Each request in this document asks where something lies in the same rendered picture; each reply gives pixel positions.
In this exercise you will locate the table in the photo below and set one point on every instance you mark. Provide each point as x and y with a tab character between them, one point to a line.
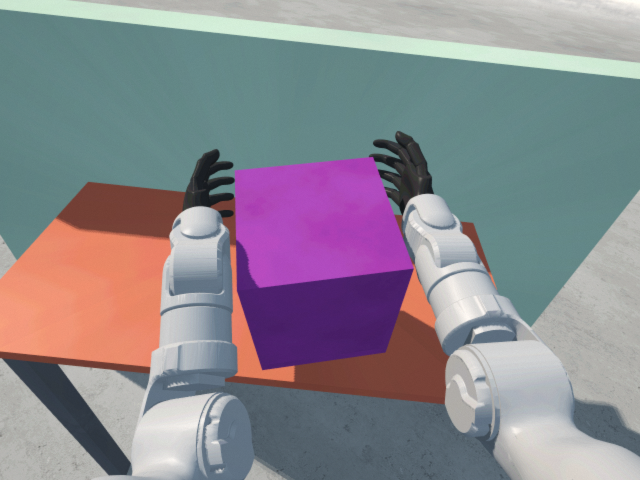
87	293

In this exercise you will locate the right robot hand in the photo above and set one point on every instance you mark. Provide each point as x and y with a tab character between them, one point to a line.
414	178

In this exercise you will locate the left robot forearm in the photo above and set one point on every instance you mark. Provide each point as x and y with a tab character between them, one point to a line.
195	347

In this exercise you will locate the carton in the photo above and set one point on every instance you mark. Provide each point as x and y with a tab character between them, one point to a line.
322	267

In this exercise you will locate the robot left upper arm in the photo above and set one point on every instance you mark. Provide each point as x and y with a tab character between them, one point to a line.
202	437

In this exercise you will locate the robot right upper arm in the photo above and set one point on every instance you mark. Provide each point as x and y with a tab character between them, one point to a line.
515	398

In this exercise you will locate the left robot hand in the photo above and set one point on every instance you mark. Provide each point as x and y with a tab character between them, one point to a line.
197	192

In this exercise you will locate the right robot forearm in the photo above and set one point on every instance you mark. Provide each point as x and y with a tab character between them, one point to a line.
466	304

